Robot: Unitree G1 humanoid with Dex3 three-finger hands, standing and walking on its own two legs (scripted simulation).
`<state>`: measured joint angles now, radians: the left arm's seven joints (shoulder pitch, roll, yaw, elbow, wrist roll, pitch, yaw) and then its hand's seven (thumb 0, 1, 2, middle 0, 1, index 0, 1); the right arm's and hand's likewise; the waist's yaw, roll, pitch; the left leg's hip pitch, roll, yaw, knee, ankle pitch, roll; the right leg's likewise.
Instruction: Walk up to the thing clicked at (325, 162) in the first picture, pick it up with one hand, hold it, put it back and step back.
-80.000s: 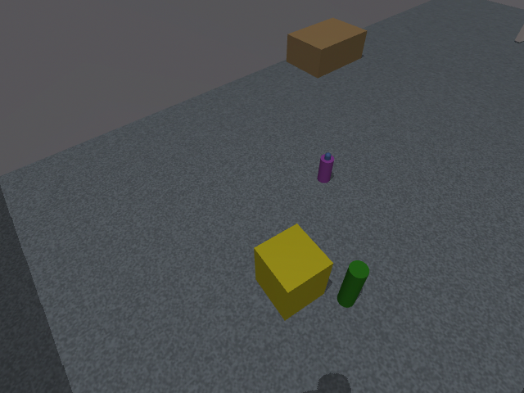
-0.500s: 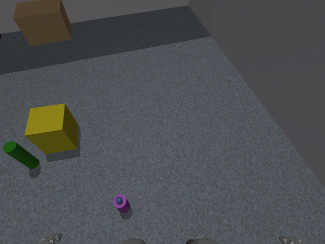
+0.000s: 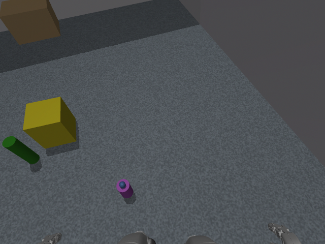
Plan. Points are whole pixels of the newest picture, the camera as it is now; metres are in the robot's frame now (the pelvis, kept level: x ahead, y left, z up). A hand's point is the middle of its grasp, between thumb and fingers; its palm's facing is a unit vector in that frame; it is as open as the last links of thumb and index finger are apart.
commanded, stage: step back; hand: left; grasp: from the side
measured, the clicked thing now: (124, 188) +0.42 +0.22 -0.66
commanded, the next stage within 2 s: none
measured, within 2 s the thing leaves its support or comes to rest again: neither
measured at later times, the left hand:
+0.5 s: hand out of the picture -0.03 +0.27 -0.15, palm faces +0.05 -0.94 -0.34, open 7.4 cm
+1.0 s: hand out of the picture -0.24 +0.21 -0.12, palm faces +0.00 -0.91 -0.41, open 7.4 cm
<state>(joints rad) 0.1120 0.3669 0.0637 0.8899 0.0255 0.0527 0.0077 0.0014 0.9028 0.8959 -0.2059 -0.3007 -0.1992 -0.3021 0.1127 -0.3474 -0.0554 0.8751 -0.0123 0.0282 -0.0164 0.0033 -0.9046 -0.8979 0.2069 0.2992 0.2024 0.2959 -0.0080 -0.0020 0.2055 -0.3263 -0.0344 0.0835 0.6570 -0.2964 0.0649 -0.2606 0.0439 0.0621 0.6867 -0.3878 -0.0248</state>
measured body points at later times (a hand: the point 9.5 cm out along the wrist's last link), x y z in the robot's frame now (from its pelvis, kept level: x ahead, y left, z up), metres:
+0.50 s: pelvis -0.13 +0.00 +0.00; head -0.08 +0.03 +0.45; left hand -0.03 +0.32 -0.12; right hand -0.02 -0.30 -0.10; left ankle -0.12 +0.12 -0.72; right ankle -0.05 -0.11 -0.69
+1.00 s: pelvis -0.29 -0.06 +0.01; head -0.25 -0.09 +0.46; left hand -0.24 +0.25 -0.09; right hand -0.17 -0.37 -0.12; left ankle -0.25 +0.10 -0.64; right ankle -0.28 -0.17 -0.72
